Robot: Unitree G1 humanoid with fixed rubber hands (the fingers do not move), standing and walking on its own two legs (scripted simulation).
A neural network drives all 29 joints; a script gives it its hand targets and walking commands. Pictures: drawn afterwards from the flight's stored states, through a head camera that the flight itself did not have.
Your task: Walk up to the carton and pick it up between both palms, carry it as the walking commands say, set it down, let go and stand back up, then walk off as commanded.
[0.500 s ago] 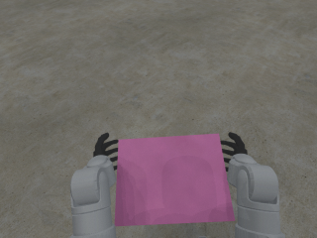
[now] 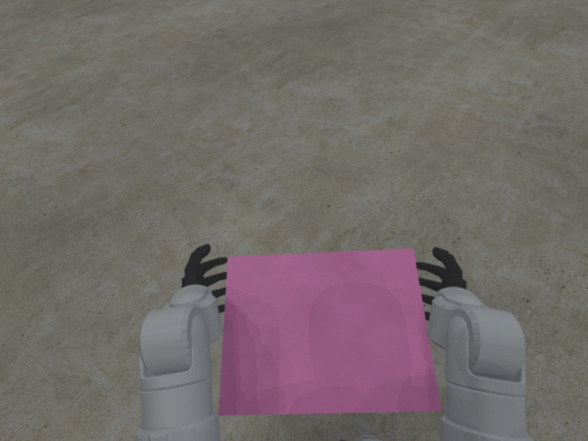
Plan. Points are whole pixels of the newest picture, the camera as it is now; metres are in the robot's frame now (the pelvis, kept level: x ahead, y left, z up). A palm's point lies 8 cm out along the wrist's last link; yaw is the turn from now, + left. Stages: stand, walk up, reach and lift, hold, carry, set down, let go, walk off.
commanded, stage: carry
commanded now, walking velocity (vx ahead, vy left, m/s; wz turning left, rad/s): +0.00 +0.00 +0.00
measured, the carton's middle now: (323, 337) +0.28 -0.01 -0.03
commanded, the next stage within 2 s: none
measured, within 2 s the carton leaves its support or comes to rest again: neither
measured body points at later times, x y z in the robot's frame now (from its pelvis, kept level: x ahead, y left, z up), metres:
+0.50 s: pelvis -0.05 -0.07 +0.01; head -0.07 -0.10 +0.46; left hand +0.23 +0.09 +0.08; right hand +0.23 -0.23 +0.06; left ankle -0.05 +0.06 -0.71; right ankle +0.02 -0.10 -0.72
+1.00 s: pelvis -0.09 -0.10 +0.00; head -0.10 -0.12 +0.45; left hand +0.21 +0.05 +0.08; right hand +0.19 -0.27 +0.06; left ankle -0.05 +0.05 -0.72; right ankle -0.08 -0.20 -0.72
